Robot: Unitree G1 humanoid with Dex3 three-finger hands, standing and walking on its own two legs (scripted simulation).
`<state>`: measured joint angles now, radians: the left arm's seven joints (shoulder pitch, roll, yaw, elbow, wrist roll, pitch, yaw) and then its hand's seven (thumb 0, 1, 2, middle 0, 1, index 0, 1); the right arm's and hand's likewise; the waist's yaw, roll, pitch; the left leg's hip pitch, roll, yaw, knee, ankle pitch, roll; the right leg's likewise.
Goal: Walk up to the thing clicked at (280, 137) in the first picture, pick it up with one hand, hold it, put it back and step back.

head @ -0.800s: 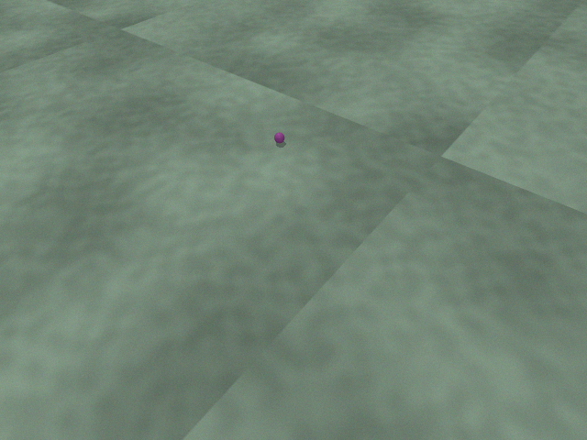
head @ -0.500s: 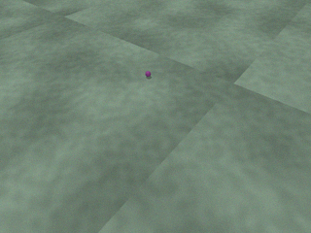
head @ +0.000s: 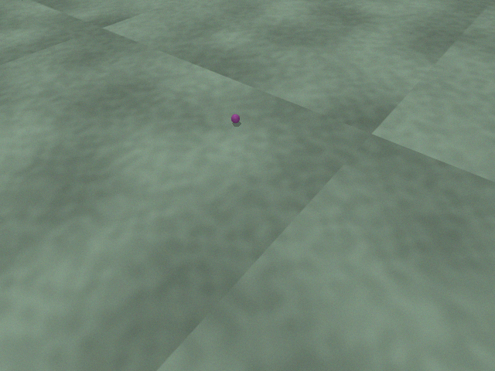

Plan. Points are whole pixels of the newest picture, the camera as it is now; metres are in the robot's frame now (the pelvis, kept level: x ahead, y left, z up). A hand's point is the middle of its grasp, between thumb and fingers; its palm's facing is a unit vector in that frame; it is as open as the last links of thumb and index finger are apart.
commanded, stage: stand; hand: left
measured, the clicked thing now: (235, 118) +1.84 +0.14 -0.75
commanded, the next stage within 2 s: walk up in 0.32 s
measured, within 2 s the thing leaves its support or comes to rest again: neither
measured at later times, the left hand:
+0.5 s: hand out of the picture +0.08 +0.29 -0.16, palm faces -0.19 -0.90 -0.39, open 7.4 cm
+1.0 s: hand (162, 225) +0.50 +0.25 -0.14, palm faces -0.42 -0.75 -0.52, open 7.4 cm
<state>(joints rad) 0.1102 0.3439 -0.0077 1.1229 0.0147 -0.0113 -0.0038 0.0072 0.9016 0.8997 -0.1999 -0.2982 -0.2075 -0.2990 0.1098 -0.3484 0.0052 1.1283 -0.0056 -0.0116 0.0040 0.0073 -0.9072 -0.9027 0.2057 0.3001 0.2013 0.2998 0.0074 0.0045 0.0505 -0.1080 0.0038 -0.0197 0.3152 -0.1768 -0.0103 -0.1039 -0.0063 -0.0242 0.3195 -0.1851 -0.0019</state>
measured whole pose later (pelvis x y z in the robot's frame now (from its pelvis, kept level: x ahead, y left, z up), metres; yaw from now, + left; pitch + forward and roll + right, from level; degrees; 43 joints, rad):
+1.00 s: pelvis +0.23 +0.06 -0.04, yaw -28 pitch -3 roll -4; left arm 0.18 0.45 0.05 0.83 -0.01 -0.08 0.03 0.00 0.90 0.90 -0.20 -0.30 -0.21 -0.30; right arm 0.28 -0.46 -0.09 0.82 -0.05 0.05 0.11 0.01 -0.91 -0.90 0.20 0.30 0.20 0.30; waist -0.06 0.12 0.08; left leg -0.32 0.01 -0.04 1.28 -0.49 -0.03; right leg -0.42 -0.03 -0.15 0.71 -0.25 -0.05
